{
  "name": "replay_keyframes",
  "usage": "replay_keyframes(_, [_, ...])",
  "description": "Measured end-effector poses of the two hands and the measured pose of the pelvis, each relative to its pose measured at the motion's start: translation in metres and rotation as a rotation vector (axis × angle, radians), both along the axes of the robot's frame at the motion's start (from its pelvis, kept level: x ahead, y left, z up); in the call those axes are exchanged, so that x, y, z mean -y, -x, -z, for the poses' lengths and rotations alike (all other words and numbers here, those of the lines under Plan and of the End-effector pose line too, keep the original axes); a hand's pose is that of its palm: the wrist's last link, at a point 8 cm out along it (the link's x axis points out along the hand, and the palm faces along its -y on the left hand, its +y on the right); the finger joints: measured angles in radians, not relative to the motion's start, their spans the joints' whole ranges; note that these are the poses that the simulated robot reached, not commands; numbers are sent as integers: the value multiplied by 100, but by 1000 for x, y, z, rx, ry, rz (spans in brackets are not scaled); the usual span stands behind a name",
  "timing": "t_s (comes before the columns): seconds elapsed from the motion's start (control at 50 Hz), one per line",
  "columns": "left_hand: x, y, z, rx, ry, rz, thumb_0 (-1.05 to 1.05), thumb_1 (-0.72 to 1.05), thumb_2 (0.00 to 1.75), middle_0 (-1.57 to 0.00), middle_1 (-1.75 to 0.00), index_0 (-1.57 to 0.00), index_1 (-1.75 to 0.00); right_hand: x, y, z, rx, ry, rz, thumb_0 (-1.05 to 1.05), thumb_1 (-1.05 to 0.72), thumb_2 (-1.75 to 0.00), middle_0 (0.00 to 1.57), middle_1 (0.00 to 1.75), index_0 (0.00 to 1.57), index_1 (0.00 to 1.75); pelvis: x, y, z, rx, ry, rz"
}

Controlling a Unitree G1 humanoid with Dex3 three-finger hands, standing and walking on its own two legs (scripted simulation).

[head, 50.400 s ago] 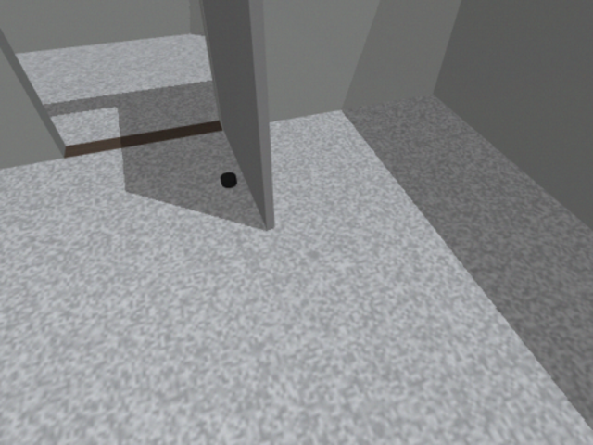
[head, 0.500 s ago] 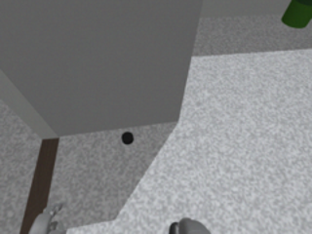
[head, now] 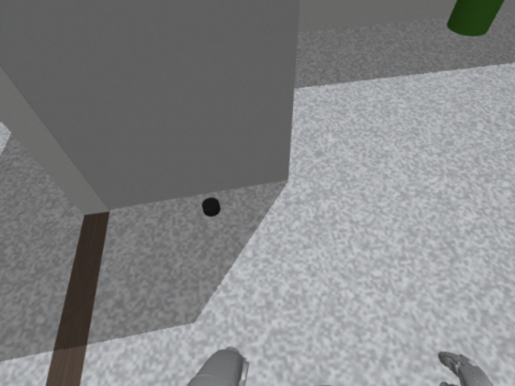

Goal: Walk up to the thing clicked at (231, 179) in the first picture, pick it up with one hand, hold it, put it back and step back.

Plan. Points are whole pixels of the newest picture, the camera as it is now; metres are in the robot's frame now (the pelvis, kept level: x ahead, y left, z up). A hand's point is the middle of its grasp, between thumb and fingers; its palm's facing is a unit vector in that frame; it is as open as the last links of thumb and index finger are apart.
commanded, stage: step back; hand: left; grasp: from above
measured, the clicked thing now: (211, 207) +0.91 +0.29 -0.74
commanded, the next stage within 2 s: stand in 1.40 s
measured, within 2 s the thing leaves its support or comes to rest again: neither
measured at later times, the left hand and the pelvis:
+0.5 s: hand out of the picture -0.11 +0.28 -0.15, palm faces +0.02 -0.92 -0.40, open 7.4 cm; pelvis -0.17 +0.00 +0.00, yaw +1 degrees
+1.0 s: hand out of the picture -0.13 +0.29 -0.14, palm faces +0.02 -0.93 -0.38, open 7.4 cm; pelvis -0.19 +0.01 +0.01, yaw +2 degrees
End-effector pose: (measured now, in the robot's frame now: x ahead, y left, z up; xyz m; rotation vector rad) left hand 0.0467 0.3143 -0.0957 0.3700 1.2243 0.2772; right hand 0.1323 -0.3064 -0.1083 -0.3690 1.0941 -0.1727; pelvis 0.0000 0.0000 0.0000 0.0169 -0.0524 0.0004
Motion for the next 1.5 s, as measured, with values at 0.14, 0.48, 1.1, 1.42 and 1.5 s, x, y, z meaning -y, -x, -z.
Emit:
replay_keyframes(0.14, [-5,26,-6,81,-33,4,1,90,90,-20,-30,-21,-30,6,76,7,-113,29,-25,1,-91,-90,20,30,20,30,0,49,1,-18,-2,-62])
replay_keyframes(0.48, [-10,152,10,43,26,0,1,90,90,-20,-30,-20,-30,-9,193,-11,-56,17,-31,1,-90,-90,20,30,20,30,-2,165,-3,-13,22,-34])
replay_keyframes(1.1, [-8,174,5,67,36,-6,1,90,90,-20,-30,-20,-30,-11,235,-2,-97,-17,27,1,-90,-90,20,30,20,30,-3,178,-6,-2,32,-46])
replay_keyframes(1.42, [-3,117,8,97,79,-36,1,90,90,-20,-30,-20,-30,-28,170,-9,-72,-17,-17,1,-91,-90,20,30,20,30,-9,143,-12,-16,25,-65])
replay_keyframes(1.5, [-1,113,7,74,85,-31,1,90,90,-20,-30,-20,-30,-31,155,-15,-42,-20,-22,1,-91,-90,20,30,20,30,-10,141,-16,-12,21,-55])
